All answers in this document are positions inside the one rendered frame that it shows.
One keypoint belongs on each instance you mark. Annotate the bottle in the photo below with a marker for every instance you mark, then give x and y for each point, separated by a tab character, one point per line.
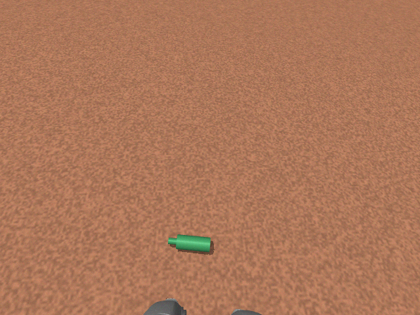
193	243

